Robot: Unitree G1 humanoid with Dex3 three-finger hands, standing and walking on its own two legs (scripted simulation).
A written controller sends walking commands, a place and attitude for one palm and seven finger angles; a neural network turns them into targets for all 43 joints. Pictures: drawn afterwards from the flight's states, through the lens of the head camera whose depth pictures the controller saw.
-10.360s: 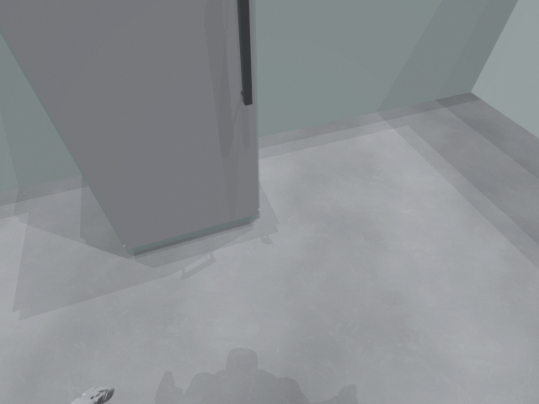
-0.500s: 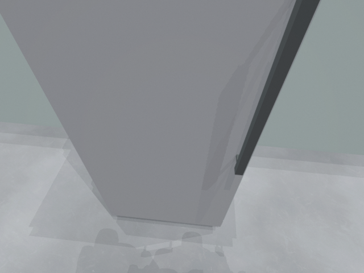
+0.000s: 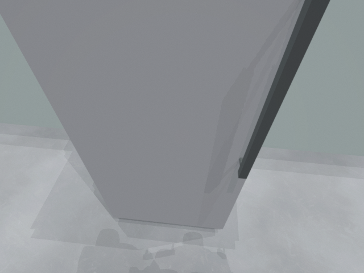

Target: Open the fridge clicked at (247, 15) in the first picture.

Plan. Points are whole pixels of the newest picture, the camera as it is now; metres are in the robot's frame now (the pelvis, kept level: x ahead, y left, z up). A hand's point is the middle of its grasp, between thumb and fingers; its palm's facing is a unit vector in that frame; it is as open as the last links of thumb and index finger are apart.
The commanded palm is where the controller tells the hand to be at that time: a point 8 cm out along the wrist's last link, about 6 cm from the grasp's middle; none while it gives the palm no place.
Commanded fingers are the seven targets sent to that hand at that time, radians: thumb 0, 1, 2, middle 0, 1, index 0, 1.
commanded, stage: raise the hand to about handle height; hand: right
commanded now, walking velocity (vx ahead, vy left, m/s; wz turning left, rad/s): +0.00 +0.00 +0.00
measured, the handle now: (265, 110) +0.43 -0.15 +0.15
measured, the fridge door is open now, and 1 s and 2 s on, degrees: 0 0 0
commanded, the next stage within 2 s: none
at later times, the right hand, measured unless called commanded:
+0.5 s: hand out of the picture +0.15 -0.22 -0.03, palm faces +0.15 +0.99 -0.04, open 9.1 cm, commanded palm +0.14 -0.27 -0.01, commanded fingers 0.00 -0.27 -0.63 0.25 0.70 0.25 0.70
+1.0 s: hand (327, 239) +0.20 -0.26 +0.04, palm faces +0.09 +0.99 -0.05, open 12.2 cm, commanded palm +0.17 -0.30 +0.06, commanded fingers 0.00 0.31 -0.38 0.29 1.08 0.29 1.08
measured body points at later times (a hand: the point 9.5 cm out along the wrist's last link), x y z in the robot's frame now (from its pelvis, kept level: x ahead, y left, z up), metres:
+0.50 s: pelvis -0.04 +0.03 -0.08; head +0.01 +0.02 +0.37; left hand +0.18 +0.26 -0.13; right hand +0.14 -0.27 -0.02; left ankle -0.01 +0.11 -0.75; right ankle -0.02 -0.09 -0.75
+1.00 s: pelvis -0.03 +0.00 -0.04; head +0.00 +0.00 +0.41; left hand +0.14 +0.25 -0.11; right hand +0.19 -0.31 +0.04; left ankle -0.01 +0.11 -0.75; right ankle -0.02 -0.09 -0.75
